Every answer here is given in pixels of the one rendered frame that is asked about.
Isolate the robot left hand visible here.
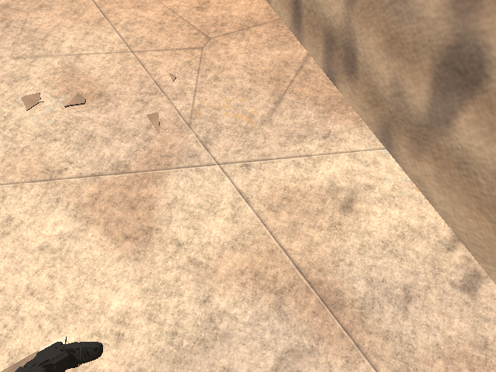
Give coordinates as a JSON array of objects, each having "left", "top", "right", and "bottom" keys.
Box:
[{"left": 15, "top": 342, "right": 103, "bottom": 372}]

